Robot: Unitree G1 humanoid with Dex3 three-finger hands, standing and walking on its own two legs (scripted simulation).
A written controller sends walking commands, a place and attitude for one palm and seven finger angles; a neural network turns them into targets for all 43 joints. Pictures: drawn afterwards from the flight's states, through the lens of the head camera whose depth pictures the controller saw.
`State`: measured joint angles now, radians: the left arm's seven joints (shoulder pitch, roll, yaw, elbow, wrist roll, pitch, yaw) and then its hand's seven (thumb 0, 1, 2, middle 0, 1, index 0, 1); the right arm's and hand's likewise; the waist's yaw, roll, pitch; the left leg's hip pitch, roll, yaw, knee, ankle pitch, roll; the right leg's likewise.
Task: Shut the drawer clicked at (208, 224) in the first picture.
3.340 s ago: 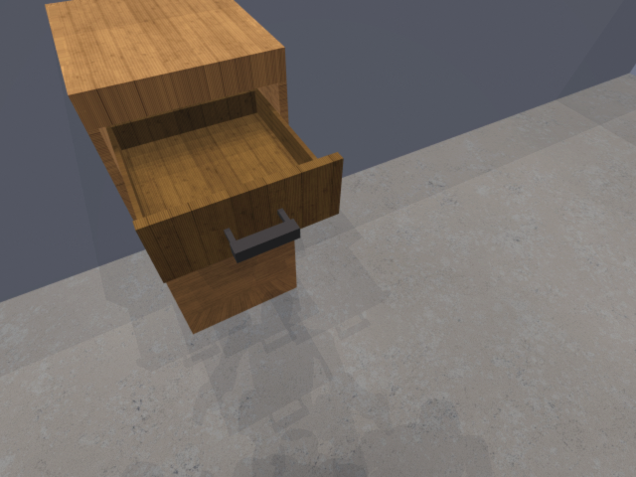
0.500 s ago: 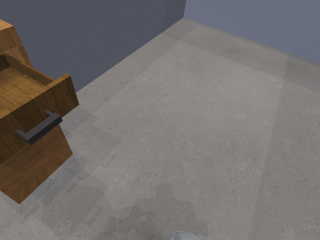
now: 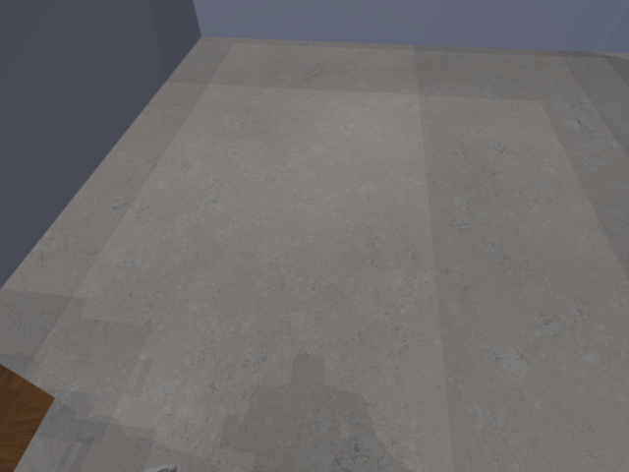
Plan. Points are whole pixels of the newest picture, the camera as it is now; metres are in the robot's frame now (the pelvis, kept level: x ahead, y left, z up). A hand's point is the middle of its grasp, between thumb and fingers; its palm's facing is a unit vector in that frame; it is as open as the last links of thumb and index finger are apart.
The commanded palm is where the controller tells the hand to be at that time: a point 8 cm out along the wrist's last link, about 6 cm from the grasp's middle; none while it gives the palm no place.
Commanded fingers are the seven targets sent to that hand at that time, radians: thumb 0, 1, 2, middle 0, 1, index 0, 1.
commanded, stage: walk to a spot facing it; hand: left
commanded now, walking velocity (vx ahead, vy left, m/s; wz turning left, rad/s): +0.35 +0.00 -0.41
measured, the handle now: out of the picture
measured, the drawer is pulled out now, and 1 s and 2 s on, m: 0.28 0.28 0.28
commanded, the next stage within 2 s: turn to face it in 0.92 s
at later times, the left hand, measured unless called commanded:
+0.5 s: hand (170, 416) +0.24 +0.25 -0.18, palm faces -0.15 -0.98 -0.15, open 7.4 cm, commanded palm none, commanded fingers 0.00 0.90 0.90 -0.20 -0.30 -0.20 -0.30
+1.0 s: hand (292, 266) +0.53 +0.07 -0.17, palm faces -0.54 -0.83 -0.16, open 7.4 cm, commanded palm none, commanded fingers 0.00 0.90 0.90 -0.20 -0.30 -0.20 -0.30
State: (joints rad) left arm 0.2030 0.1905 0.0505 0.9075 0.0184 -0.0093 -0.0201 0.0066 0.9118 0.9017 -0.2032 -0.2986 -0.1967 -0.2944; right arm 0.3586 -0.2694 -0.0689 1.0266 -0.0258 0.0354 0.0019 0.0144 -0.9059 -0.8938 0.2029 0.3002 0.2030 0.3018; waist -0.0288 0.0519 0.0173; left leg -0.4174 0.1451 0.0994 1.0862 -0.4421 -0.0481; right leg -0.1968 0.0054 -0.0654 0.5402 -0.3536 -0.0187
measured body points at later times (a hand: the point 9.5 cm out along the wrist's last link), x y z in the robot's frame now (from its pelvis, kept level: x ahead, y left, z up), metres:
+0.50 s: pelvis +0.19 +0.06 +0.00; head +0.21 +0.10 +0.45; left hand +0.25 +0.30 -0.17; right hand +0.22 -0.18 -0.12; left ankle +0.26 +0.12 -0.73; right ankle +0.11 -0.07 -0.62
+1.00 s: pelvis +0.34 -0.01 -0.01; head +0.38 -0.03 +0.43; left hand +0.56 +0.12 -0.16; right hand +0.15 -0.13 -0.16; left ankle +0.26 +0.12 -0.72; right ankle +0.37 -0.12 -0.73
